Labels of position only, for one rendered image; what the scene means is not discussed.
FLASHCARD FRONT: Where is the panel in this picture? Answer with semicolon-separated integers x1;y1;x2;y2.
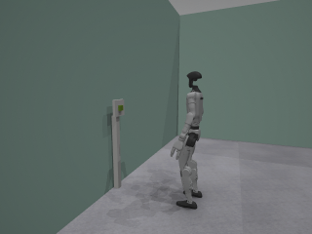
111;99;125;189

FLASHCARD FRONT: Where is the left robot hand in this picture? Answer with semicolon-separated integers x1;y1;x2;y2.
170;139;184;160

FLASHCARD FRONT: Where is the right robot shin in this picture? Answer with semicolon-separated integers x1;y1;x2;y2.
186;163;198;193

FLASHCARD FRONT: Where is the left robot forearm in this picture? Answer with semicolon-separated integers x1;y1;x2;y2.
178;112;193;141

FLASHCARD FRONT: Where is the robot left upper arm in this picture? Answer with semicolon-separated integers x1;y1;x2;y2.
186;92;197;120

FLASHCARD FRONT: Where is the left robot thigh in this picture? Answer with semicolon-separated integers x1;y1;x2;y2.
178;134;196;175

